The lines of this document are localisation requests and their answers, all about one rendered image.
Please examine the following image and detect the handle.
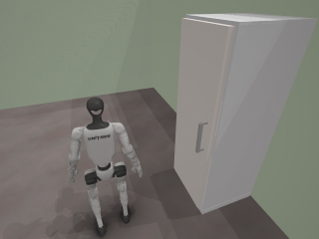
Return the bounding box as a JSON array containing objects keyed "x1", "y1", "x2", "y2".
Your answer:
[{"x1": 195, "y1": 122, "x2": 208, "y2": 153}]

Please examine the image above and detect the left robot upper arm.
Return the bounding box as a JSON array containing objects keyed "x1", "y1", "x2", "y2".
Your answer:
[{"x1": 70, "y1": 126, "x2": 84, "y2": 162}]

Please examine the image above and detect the robot right forearm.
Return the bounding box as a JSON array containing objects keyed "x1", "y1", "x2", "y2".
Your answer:
[{"x1": 127, "y1": 146, "x2": 141, "y2": 167}]

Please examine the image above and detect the robot left forearm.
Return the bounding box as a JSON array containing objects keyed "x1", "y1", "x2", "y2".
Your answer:
[{"x1": 68, "y1": 154, "x2": 78, "y2": 174}]

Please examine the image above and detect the fridge door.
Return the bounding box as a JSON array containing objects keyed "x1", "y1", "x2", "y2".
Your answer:
[{"x1": 173, "y1": 18, "x2": 236, "y2": 208}]

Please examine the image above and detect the left robot shin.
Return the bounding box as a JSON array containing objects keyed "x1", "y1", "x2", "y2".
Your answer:
[{"x1": 88, "y1": 189, "x2": 104, "y2": 228}]

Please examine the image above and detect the robot left hand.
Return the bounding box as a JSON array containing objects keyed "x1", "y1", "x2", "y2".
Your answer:
[{"x1": 68, "y1": 170, "x2": 80, "y2": 182}]

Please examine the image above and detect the robot right hand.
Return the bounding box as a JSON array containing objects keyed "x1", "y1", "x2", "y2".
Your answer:
[{"x1": 132, "y1": 165, "x2": 143, "y2": 178}]

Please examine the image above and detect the right robot upper arm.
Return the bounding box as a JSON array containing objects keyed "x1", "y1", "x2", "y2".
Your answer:
[{"x1": 112, "y1": 122, "x2": 133, "y2": 154}]

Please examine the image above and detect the right robot thigh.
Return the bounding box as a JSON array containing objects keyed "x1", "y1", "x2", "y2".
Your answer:
[{"x1": 114, "y1": 161, "x2": 127, "y2": 192}]

